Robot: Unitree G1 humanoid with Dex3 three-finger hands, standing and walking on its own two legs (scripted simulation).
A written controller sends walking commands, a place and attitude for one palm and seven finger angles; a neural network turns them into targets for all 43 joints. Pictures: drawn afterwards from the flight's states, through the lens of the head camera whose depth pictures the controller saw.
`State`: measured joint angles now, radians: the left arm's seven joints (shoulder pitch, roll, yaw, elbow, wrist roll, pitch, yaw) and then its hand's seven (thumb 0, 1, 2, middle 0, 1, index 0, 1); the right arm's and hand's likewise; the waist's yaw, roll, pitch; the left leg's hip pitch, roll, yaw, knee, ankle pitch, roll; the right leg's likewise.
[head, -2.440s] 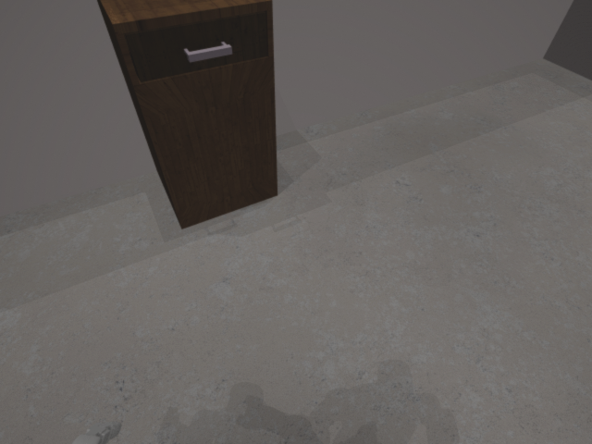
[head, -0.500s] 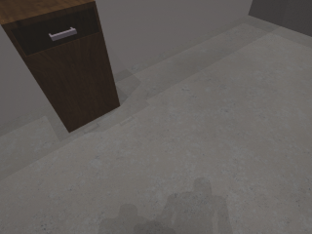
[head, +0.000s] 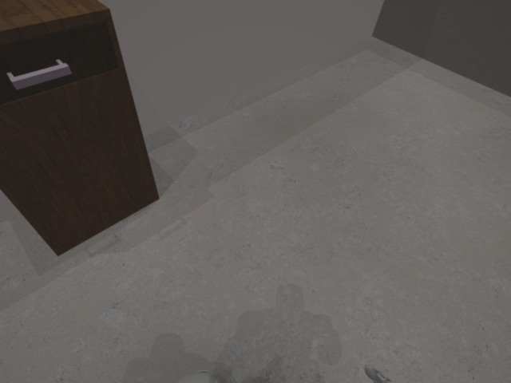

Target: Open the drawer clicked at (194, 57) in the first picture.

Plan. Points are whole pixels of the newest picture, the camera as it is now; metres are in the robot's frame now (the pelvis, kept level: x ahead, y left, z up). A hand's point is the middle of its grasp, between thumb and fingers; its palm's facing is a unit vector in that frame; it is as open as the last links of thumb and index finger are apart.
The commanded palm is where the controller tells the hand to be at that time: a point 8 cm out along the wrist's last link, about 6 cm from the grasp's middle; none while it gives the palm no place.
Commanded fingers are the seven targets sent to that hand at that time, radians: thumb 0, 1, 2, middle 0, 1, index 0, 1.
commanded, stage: walk to a spot facing it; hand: left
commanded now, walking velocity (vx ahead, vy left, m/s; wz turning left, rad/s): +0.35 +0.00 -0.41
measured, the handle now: (38, 72) +0.77 +0.67 +0.01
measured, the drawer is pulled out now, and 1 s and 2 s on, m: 0.00 0.00 0.00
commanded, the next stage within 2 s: turn to face it in 0.66 s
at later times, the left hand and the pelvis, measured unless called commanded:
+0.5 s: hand (206, 268) +0.36 +0.14 -0.15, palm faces -0.29 -0.94 -0.16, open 7.4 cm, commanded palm none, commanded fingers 0.00 0.90 0.90 -0.20 -0.30 -0.20 -0.30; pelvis +0.20 +0.00 +0.01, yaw -15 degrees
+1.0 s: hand (241, 227) +0.48 +0.08 -0.15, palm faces -0.26 -0.94 -0.20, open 7.3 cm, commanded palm none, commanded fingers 0.00 0.90 0.90 -0.20 -0.30 -0.20 -0.30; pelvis +0.40 -0.08 +0.02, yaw -19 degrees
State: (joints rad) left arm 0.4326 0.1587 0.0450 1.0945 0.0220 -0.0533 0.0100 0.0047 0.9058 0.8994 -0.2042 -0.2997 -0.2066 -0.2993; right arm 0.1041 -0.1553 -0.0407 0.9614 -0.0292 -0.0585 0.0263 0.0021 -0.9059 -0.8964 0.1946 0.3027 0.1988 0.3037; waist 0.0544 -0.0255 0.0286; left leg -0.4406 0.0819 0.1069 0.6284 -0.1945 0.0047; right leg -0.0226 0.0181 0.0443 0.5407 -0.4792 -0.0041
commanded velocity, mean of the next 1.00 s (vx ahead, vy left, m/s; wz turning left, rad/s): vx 0.23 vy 0.00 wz -0.19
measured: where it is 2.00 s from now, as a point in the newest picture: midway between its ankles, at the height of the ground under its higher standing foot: (288, 338)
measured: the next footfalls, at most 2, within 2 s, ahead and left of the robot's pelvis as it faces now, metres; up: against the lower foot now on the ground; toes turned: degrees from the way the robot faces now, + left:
right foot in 0.58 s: +0.36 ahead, -0.15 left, +0.00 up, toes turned -26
left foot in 1.06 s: +0.56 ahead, -0.02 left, +0.00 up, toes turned -9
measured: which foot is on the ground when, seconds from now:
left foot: down 0.00-0.56, up 0.58-1.00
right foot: down 0.00-0.00, up 0.02-0.56, down 0.58-1.00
